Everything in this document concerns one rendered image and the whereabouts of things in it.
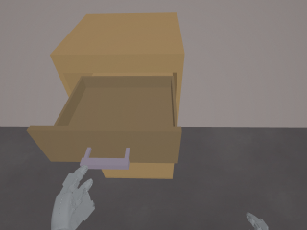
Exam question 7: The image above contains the handle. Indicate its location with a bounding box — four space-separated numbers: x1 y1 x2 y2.
80 147 130 170

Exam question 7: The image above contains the left robot hand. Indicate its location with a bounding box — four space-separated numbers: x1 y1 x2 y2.
51 165 95 230

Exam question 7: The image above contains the cabinet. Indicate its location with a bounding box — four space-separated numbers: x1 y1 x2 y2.
50 12 185 179

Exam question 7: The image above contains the drawer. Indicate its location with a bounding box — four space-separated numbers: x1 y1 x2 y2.
27 76 182 164

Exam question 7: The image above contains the right robot hand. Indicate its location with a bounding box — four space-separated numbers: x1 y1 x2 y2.
246 212 269 230

